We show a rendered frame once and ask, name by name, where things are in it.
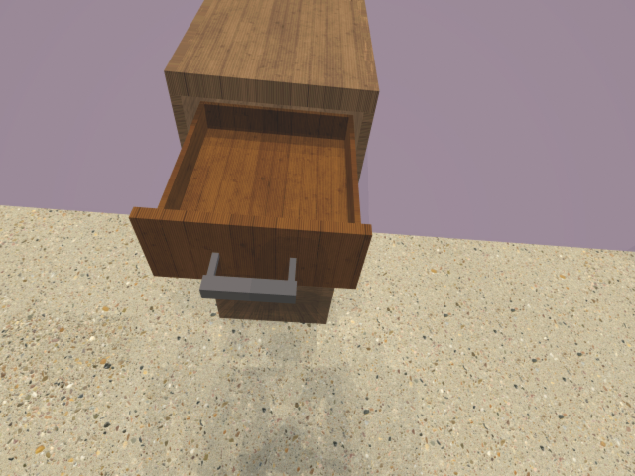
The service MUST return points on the handle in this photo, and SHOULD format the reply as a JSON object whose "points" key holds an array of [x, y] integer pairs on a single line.
{"points": [[248, 289]]}

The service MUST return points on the drawer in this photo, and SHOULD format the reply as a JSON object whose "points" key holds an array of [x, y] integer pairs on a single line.
{"points": [[260, 185]]}

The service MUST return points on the cabinet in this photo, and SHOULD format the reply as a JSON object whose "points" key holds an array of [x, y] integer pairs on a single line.
{"points": [[311, 55]]}

